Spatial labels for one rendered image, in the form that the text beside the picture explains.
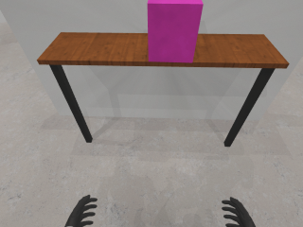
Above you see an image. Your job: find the robot left hand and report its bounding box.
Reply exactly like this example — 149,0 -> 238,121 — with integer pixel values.
64,195 -> 98,227

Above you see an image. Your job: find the robot right hand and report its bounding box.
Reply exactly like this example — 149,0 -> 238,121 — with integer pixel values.
222,197 -> 256,227

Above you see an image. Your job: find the table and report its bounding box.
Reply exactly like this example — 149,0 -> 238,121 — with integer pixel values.
37,32 -> 289,147

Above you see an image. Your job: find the carton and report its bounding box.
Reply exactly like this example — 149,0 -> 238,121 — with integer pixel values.
147,0 -> 204,63

